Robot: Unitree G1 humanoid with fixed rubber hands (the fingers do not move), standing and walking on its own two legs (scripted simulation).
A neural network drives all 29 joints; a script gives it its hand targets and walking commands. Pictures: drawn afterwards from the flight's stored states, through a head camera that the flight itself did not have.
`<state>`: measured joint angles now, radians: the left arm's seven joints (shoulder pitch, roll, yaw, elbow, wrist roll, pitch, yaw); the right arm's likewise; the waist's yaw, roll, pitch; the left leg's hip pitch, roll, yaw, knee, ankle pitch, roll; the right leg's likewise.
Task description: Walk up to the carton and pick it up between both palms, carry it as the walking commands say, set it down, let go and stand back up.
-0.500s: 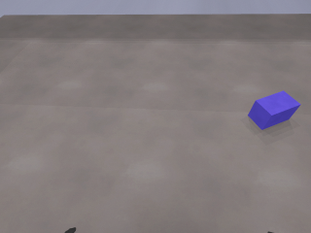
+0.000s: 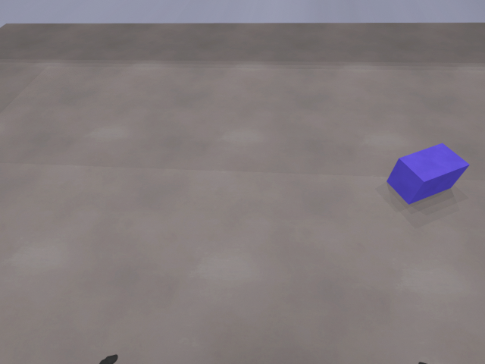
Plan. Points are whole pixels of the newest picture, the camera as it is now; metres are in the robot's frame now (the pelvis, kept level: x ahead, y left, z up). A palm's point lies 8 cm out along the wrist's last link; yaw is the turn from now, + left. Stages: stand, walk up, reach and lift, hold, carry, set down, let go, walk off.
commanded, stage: stand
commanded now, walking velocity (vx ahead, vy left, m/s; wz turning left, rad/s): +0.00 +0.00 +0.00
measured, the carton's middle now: (425, 173) +1.11 -0.87 -0.69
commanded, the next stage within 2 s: walk up in 0.20 s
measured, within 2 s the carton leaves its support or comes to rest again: neither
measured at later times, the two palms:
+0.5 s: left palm out of the picture +0.09 +0.28 -0.12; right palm out of the picture +0.06 -0.30 -0.13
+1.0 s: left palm out of the picture +0.07 +0.12 -0.12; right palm (475, 321) +0.23 -0.40 -0.13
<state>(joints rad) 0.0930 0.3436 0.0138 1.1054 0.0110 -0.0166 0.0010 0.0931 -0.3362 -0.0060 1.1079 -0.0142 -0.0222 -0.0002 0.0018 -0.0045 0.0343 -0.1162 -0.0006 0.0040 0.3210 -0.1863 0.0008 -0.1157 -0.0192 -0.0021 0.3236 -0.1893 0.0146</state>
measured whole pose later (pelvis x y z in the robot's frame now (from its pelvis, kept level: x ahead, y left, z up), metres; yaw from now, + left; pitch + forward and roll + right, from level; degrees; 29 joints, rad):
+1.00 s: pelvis +0.13 -0.12 -0.01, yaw -21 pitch +1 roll +3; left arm 0.57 0.13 0.03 1.06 0.03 -0.06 -0.01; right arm -0.01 -0.24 -0.05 0.94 -0.02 -0.01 0.03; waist 0.12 -0.01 0.07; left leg -0.62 0.11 0.07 0.92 -0.18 -0.06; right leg 0.08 0.07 0.08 0.24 -0.33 -0.11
